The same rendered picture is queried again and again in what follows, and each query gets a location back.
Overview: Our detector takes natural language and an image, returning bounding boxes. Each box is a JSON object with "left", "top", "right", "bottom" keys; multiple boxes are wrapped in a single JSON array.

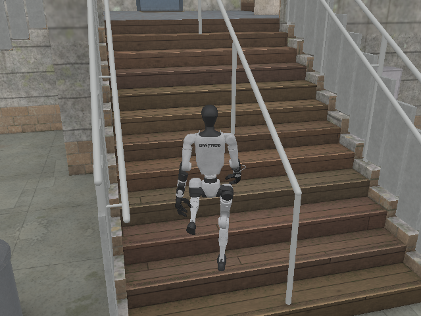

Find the robot foot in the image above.
[
  {"left": 186, "top": 222, "right": 196, "bottom": 235},
  {"left": 217, "top": 254, "right": 226, "bottom": 271}
]

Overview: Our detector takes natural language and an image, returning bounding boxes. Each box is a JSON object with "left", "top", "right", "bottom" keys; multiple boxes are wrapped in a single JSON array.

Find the right robot forearm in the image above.
[{"left": 232, "top": 159, "right": 241, "bottom": 177}]

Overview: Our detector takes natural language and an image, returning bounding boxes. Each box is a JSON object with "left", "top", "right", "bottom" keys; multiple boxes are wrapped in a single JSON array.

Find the robot left hand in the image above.
[{"left": 175, "top": 196, "right": 191, "bottom": 217}]

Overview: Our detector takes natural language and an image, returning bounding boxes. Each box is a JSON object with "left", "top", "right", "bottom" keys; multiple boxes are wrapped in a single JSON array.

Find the right robot foot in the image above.
[{"left": 217, "top": 254, "right": 226, "bottom": 271}]

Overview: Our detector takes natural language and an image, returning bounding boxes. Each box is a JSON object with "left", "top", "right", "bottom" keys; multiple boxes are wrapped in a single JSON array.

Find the robot right upper arm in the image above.
[{"left": 224, "top": 133, "right": 239, "bottom": 168}]

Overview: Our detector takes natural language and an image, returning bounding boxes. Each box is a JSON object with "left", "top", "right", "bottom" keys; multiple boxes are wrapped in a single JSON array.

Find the robot right hand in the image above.
[{"left": 225, "top": 174, "right": 241, "bottom": 185}]

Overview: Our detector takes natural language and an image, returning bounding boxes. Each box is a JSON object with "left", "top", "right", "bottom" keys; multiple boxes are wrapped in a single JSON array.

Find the left robot forearm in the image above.
[{"left": 176, "top": 162, "right": 188, "bottom": 198}]

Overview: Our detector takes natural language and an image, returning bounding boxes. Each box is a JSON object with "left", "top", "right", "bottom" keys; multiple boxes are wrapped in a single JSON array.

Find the robot left upper arm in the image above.
[{"left": 182, "top": 133, "right": 196, "bottom": 171}]

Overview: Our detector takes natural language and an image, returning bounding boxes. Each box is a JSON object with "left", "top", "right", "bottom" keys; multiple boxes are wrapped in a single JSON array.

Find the left robot foot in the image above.
[{"left": 186, "top": 222, "right": 196, "bottom": 235}]

